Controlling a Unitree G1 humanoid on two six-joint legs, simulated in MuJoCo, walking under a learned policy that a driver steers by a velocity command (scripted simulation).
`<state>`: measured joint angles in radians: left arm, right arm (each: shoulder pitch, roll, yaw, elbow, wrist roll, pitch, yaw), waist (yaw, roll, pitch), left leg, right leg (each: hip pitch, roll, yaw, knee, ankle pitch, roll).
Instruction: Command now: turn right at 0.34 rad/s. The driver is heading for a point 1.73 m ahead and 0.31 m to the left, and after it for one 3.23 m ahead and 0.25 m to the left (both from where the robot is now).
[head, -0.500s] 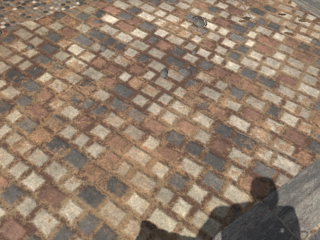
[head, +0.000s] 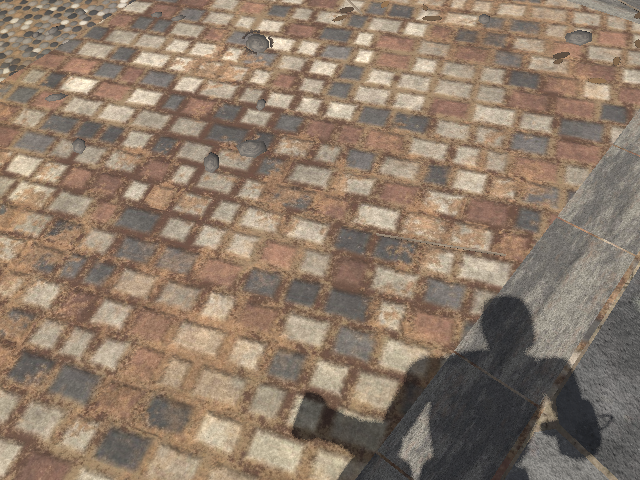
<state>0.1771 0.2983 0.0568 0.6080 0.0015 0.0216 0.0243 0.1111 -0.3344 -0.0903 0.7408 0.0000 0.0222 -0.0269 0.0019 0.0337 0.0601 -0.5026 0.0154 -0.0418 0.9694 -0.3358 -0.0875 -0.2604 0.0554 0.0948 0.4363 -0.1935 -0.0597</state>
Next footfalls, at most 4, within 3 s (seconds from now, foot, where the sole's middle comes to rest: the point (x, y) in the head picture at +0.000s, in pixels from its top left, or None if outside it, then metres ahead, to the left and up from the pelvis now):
0.18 left None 0.06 0.15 -0.78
0.72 left None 0.02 0.18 -0.78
1.12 right None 0.07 -0.04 -0.78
1.42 left None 0.04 0.21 -0.78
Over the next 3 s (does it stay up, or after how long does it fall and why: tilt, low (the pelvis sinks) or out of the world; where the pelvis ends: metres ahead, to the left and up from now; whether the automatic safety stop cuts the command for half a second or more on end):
stays up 0.61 0.11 -0.01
